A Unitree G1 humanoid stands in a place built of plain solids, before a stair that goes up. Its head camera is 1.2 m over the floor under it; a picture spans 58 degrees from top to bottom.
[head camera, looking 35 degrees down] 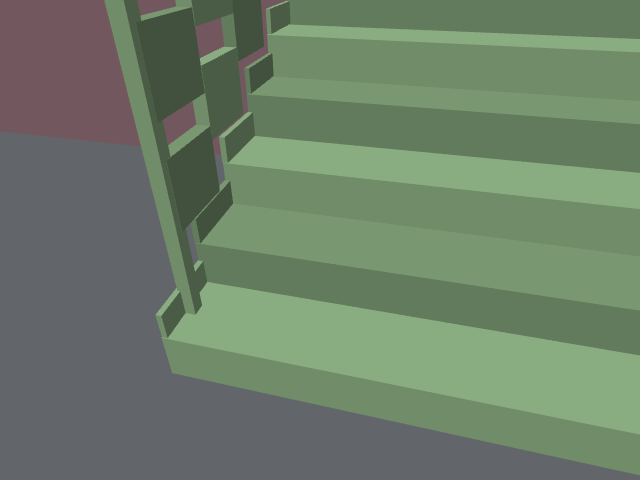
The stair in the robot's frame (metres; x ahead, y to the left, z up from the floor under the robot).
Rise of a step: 0.17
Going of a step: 0.28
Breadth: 1.62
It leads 14 degrees to the right of straight ahead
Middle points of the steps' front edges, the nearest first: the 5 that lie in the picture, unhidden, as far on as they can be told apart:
0.74 -0.29 0.17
1.01 -0.36 0.34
1.28 -0.42 0.51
1.56 -0.49 0.69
1.83 -0.56 0.86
